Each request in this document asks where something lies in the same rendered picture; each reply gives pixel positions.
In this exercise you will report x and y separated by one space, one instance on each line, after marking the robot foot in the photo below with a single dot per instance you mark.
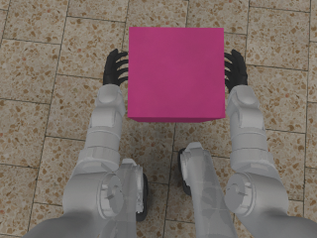
140 216
186 188

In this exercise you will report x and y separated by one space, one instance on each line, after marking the left robot hand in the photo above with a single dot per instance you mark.
111 74

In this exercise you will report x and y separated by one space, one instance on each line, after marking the left robot foot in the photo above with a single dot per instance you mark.
140 216

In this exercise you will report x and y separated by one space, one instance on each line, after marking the robot left upper arm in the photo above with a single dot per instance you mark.
89 201

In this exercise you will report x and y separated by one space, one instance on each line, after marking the right robot foot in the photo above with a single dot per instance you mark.
186 188

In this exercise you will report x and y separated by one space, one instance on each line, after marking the carton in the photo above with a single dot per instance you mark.
176 74

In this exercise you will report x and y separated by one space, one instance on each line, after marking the robot right forearm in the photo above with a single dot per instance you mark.
248 136

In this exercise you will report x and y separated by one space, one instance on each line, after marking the right robot hand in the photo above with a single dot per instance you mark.
238 70

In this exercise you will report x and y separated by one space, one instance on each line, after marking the robot left forearm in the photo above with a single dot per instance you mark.
101 148

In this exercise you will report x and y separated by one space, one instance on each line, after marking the robot right upper arm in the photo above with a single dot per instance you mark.
261 204

